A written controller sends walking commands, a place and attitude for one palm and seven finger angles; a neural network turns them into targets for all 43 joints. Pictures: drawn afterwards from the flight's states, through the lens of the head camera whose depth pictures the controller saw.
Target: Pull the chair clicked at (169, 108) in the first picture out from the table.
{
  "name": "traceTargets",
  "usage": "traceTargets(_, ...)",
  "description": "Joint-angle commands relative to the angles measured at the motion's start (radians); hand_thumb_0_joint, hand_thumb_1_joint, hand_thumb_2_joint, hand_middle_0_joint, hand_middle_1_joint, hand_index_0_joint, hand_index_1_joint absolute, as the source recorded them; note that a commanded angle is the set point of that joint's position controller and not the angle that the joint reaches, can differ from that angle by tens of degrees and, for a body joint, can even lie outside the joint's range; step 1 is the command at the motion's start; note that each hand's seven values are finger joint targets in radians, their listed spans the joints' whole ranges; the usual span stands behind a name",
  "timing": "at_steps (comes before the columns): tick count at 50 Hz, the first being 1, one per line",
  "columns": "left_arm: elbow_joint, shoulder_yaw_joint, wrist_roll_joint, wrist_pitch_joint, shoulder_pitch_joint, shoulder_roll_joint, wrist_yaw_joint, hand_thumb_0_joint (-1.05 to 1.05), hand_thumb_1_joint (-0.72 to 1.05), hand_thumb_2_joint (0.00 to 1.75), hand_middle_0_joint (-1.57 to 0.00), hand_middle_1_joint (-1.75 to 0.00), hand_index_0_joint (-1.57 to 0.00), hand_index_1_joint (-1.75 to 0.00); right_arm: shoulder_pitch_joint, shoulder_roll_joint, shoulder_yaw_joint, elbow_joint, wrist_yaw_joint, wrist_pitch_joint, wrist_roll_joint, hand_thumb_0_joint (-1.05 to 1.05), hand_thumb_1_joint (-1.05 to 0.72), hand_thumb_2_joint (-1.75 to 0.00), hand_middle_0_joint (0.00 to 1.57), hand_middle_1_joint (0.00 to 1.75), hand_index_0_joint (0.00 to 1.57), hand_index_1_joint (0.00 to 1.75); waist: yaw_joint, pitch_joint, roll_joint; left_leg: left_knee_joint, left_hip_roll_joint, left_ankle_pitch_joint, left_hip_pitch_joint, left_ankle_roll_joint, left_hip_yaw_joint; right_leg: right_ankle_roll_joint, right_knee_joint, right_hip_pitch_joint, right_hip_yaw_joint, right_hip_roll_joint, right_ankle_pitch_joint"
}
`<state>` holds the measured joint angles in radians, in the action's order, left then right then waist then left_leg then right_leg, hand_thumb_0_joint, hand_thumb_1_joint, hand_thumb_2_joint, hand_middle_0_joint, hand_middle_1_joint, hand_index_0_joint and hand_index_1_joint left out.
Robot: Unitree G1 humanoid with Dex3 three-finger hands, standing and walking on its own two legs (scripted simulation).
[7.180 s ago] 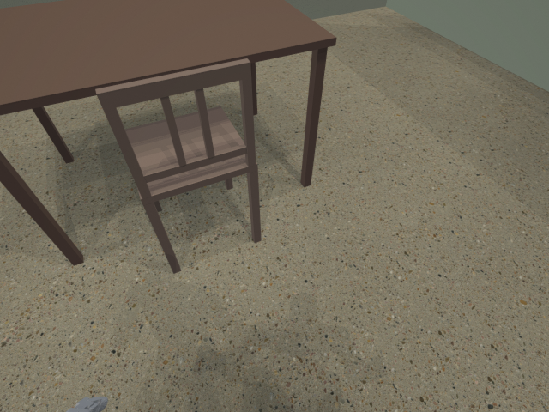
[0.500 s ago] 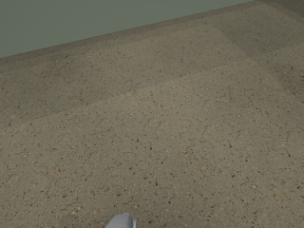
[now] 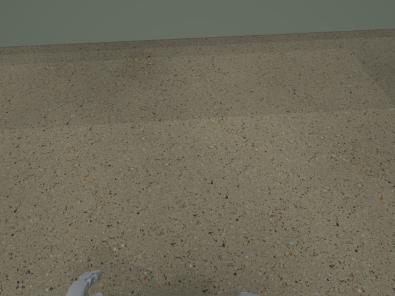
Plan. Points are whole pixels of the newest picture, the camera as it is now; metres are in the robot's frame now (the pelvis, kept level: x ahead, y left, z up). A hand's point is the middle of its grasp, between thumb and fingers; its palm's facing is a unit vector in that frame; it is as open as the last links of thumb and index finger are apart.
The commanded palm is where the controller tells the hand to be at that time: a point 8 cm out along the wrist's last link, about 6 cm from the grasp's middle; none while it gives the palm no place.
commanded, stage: turn to face it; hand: left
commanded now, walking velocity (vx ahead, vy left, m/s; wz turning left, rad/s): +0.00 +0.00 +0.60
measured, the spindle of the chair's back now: out of the picture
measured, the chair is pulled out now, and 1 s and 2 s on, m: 0.00 0.00 0.00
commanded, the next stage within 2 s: none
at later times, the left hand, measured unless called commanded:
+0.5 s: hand out of the picture -0.04 +0.21 -0.18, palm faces +0.37 -0.89 -0.26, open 7.4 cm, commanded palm none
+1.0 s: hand out of the picture -0.01 +0.19 -0.14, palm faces +0.57 -0.76 -0.30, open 7.4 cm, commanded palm none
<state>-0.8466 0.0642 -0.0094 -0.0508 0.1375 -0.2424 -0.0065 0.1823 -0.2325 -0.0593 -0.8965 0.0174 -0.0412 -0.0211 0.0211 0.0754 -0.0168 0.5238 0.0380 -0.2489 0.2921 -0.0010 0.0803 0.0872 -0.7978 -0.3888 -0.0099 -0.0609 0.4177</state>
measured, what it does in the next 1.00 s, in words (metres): steps on the spot, turning left: right foot, then left foot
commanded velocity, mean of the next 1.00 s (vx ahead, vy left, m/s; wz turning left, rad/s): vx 0.00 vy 0.00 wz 0.60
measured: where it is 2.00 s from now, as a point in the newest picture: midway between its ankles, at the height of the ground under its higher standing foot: outside the picture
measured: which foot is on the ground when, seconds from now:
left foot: down 0.00-0.06, up 0.08-0.46, down 0.48-0.92, up 0.94-1.00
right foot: up 0.00-0.02, down 0.04-0.48, up 0.50-0.90, down 0.92-1.00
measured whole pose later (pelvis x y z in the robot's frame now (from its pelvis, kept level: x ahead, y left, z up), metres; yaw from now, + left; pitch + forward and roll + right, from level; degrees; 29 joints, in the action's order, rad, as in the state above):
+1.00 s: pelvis +0.01 -0.04 +0.00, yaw +37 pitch -1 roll +1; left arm -0.83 0.03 -0.02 -0.02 0.17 -0.19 -0.01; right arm 0.20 -0.27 -0.09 -0.91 0.02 -0.08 -0.02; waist 0.02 0.06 -0.06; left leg 0.97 0.07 -0.45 0.47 -0.03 0.09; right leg 0.00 -0.59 -0.26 -0.09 -0.06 0.32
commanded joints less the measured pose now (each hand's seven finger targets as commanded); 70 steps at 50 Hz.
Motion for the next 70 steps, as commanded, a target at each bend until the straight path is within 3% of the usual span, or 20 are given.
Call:
traceTargets(1, 0.061, 0.029, 0.003, 0.051, 0.142, -0.120, -0.015, 0.00, 0.90, 0.90, -0.20, -0.30, -0.20, -0.30, -0.048, -0.185, -0.063, 0.097, -0.013, 0.016, 0.008, 0.00, -0.90, -0.90, 0.20, 0.30, 0.20, 0.30, -0.061, -0.170, -0.071, 0.028, -0.155, 0.314, 0.052, 0.083, 0.218, -0.014, 0.397, 0.290, -0.007, 0.006, -0.218)
traceTargets(3, 0.070, 0.051, -0.017, 0.059, 0.164, -0.271, -0.026, 0.00, 0.90, 0.90, -0.20, -0.30, -0.20, -0.30, -0.026, -0.100, -0.052, 0.135, -0.006, 0.017, 0.010, 0.00, -0.90, -0.90, 0.20, 0.30, 0.20, 0.30, -0.073, -0.178, 0.326, 0.453, 0.035, -0.364, 0.325, -0.044, -0.029, -0.210, 0.513, 0.379, 0.380, -0.453, -0.398)
traceTargets(6, 0.088, 0.029, -0.009, 0.057, 0.037, -0.157, -0.032, 0.00, 0.90, 0.90, -0.20, -0.30, -0.20, -0.30, -0.030, -0.120, -0.061, 0.081, 0.004, -0.008, 0.002, 0.00, -0.90, -0.90, 0.20, 0.30, 0.20, 0.30, -0.013, -0.062, 0.178, 0.729, -0.052, -0.215, 0.314, -0.048, 0.001, -0.215, 0.480, 0.212, 0.180, -0.326, -0.418)
traceTargets(9, 0.086, 0.016, -0.015, 0.065, 0.029, -0.129, -0.031, 0.00, 0.90, 0.90, -0.20, -0.30, -0.20, -0.30, -0.005, -0.098, -0.049, 0.054, 0.017, -0.017, 0.002, 0.00, -0.90, -0.90, 0.20, 0.30, 0.20, 0.30, -0.004, -0.056, 0.205, 0.695, -0.063, -0.136, 0.286, -0.074, -0.063, -0.190, 0.455, 0.229, 0.011, -0.262, -0.510)
traceTargets(18, 0.022, 0.037, -0.021, 0.052, 0.143, -0.188, -0.027, 0.00, 0.90, 0.90, -0.20, -0.30, -0.20, -0.30, -0.118, -0.072, -0.022, 0.078, 0.018, -0.007, 0.011, 0.00, -0.90, -0.90, 0.20, 0.30, 0.20, 0.30, -0.069, -0.097, 0.226, 0.306, -0.069, -0.188, 0.168, -0.065, -0.171, -0.208, 0.384, 0.336, -0.085, -0.313, -0.663)
traceTargets(22, 0.007, 0.047, -0.014, 0.042, 0.132, -0.201, -0.021, 0.00, 0.90, 0.90, -0.20, -0.30, -0.20, -0.30, -0.048, -0.096, -0.022, 0.074, 0.012, 0.010, 0.008, 0.00, -0.90, -0.90, 0.20, 0.30, 0.20, 0.30, -0.030, -0.141, 0.193, 0.012, -0.052, -0.037, -0.015, -0.037, -0.212, -0.143, 0.235, 0.304, -0.160, -0.302, -0.651)
traceTargets(23, 0.011, 0.046, -0.004, 0.038, 0.128, -0.192, -0.016, 0.00, 0.90, 0.90, -0.20, -0.30, -0.20, -0.30, 0.020, -0.142, -0.035, 0.059, 0.011, 0.018, 0.004, 0.00, -0.90, -0.90, 0.20, 0.30, 0.20, 0.30, 0.012, -0.183, 0.099, -0.103, -0.081, 0.121, -0.187, -0.011, -0.165, -0.098, 0.082, 0.187, -0.185, -0.281, -0.573)
traceTargets(24, 0.049, 0.039, 0.004, 0.035, 0.127, -0.131, -0.006, 0.00, 0.90, 0.90, -0.20, -0.30, -0.20, -0.30, 0.090, -0.262, -0.067, 0.058, 0.005, 0.028, -0.004, 0.00, -0.90, -0.90, 0.20, 0.30, 0.20, 0.30, 0.050, -0.225, -0.204, -0.127, -0.334, 0.469, -0.383, 0.114, 0.182, -0.013, -0.157, -0.100, -0.219, -0.139, -0.100)
traceTargets(25, 0.091, 0.017, -0.004, 0.031, 0.071, -0.100, -0.008, 0.00, 0.90, 0.90, -0.20, -0.30, -0.20, -0.30, 0.149, -0.320, -0.077, 0.035, 0.000, 0.020, 0.009, 0.00, -0.90, -0.90, 0.20, 0.30, 0.20, 0.30, 0.071, -0.225, -0.286, -0.134, -0.480, 0.728, -0.387, 0.229, 0.297, 0.007, -0.302, -0.221, -0.131, -0.083, 0.288)
traceTargets(33, 0.029, 0.031, -0.008, 0.010, 0.068, -0.108, -0.001, 0.00, 0.90, 0.90, -0.20, -0.30, -0.20, -0.30, -0.046, -0.206, -0.043, 0.087, -0.017, 0.026, 0.003, 0.00, -0.90, -0.90, 0.20, 0.30, 0.20, 0.30, -0.010, -0.080, -0.114, -0.227, -0.250, 0.177, -0.059, 0.147, 0.141, 0.013, -0.277, -0.111, -0.015, -0.056, -0.031)
traceTargets(43, 0.066, 0.022, 0.005, 0.039, 0.106, -0.090, -0.012, 0.00, 0.90, 0.90, -0.20, -0.30, -0.20, -0.30, -0.037, -0.206, -0.067, 0.092, -0.014, 0.011, 0.001, 0.00, -0.90, -0.90, 0.20, 0.30, 0.20, 0.30, -0.029, -0.153, -0.144, -0.078, -0.198, 0.326, -0.024, 0.136, 0.274, -0.008, 0.236, 0.154, -0.036, 0.045, -0.093)
traceTargets(44, 0.059, 0.029, 0.003, 0.047, 0.151, -0.114, -0.016, 0.00, 0.90, 0.90, -0.20, -0.30, -0.20, -0.30, -0.048, -0.187, -0.064, 0.098, -0.013, 0.010, 0.007, 0.00, -0.90, -0.90, 0.20, 0.30, 0.20, 0.30, -0.057, -0.160, -0.099, -0.014, -0.155, 0.246, 0.064, 0.094, 0.253, -0.015, 0.384, 0.278, -0.018, 0.015, -0.187)
traceTargets(46, 0.072, 0.053, -0.021, 0.058, 0.162, -0.272, -0.028, 0.00, 0.90, 0.90, -0.20, -0.30, -0.20, -0.30, -0.028, -0.084, -0.049, 0.139, -0.003, 0.010, 0.012, 0.00, -0.90, -0.90, 0.20, 0.30, 0.20, 0.30, -0.069, -0.142, 0.320, 0.413, 0.057, -0.329, 0.354, -0.046, -0.013, -0.196, 0.562, 0.370, 0.404, -0.441, -0.258)
traceTargets(51, 0.095, 0.018, -0.016, 0.059, -0.006, -0.129, -0.029, 0.00, 0.90, 0.90, -0.20, -0.30, -0.20, -0.30, 0.006, -0.102, -0.058, 0.061, 0.018, -0.017, 0.001, 0.00, -0.90, -0.90, 0.20, 0.30, 0.20, 0.30, 0.013, -0.039, 0.189, 0.712, -0.052, -0.135, 0.290, -0.060, -0.039, -0.186, 0.485, 0.172, 0.054, -0.260, -0.349)
traceTargets(59, 0.032, 0.037, -0.022, 0.050, 0.132, -0.193, -0.026, 0.00, 0.90, 0.90, -0.20, -0.30, -0.20, -0.30, -0.113, -0.074, -0.028, 0.081, 0.020, -0.009, 0.011, 0.00, -0.90, -0.90, 0.20, 0.30, 0.20, 0.30, -0.069, -0.076, 0.233, 0.333, -0.061, -0.200, 0.183, -0.069, -0.154, -0.208, 0.411, 0.299, -0.049, -0.306, -0.561)
traceTargets(63, 0.017, 0.047, -0.018, 0.040, 0.123, -0.209, -0.020, 0.00, 0.90, 0.90, -0.20, -0.30, -0.20, -0.30, -0.051, -0.083, -0.025, 0.072, 0.012, 0.007, 0.011, 0.00, -0.90, -0.90, 0.20, 0.30, 0.20, 0.30, -0.042, -0.125, 0.217, 0.072, -0.041, -0.096, 0.030, -0.048, -0.201, -0.158, 0.285, 0.298, -0.119, -0.303, -0.614)
traceTargets(65, 0.035, 0.046, -0.002, 0.030, 0.126, -0.168, -0.012, 0.00, 0.90, 0.90, -0.20, -0.30, -0.20, -0.30, 0.054, -0.192, -0.052, 0.056, 0.009, 0.025, 0.004, 0.00, -0.90, -0.90, 0.20, 0.30, 0.20, 0.30, 0.020, -0.202, -0.007, -0.133, -0.172, 0.212, -0.268, 0.022, -0.017, -0.057, 0.005, 0.061, -0.187, -0.223, -0.374)
traceTargets(66, 0.079, 0.024, 0.001, 0.028, 0.085, -0.094, -0.004, 0.00, 0.90, 0.90, -0.20, -0.30, -0.20, -0.30, 0.117, -0.300, -0.079, 0.053, 0.005, 0.026, 0.003, 0.00, -0.90, -0.90, 0.20, 0.30, 0.20, 0.30, 0.056, -0.195, -0.313, -0.149, -0.425, 0.604, -0.370, 0.145, 0.301, 0.014, -0.205, -0.206, -0.182, -0.091, 0.228)
traceTargets(67, 0.099, 0.016, -0.010, 0.016, 0.018, -0.105, -0.013, 0.00, 0.90, 0.90, -0.20, -0.30, -0.20, -0.30, 0.176, -0.304, -0.080, 0.021, -0.008, 0.024, 0.005, 0.00, -0.90, -0.90, 0.20, 0.30, 0.20, 0.30, 0.087, -0.209, -0.237, -0.142, -0.462, 0.636, -0.345, 0.211, 0.321, 0.006, -0.322, -0.242, -0.067, -0.084, 0.259)
traceTargets(70, 0.058, 0.029, -0.003, 0.018, -0.001, -0.107, -0.007, 0.00, 0.90, 0.90, -0.20, -0.30, -0.20, -0.30, 0.022, -0.216, -0.052, 0.055, -0.026, 0.025, -0.001, 0.00, -0.90, -0.90, 0.20, 0.30, 0.20, 0.30, 0.022, -0.108, -0.157, -0.159, -0.318, 0.431, -0.169, 0.177, 0.193, 0.004, -0.384, -0.207, -0.002, -0.083, 0.060)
